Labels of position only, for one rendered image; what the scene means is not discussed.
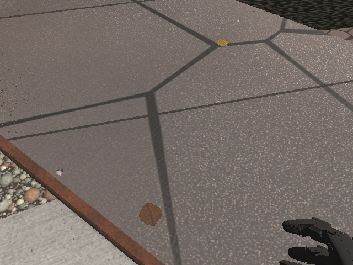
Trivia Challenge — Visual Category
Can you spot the right robot hand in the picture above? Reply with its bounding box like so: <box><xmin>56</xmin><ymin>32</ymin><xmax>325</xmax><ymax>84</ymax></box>
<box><xmin>279</xmin><ymin>217</ymin><xmax>353</xmax><ymax>265</ymax></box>

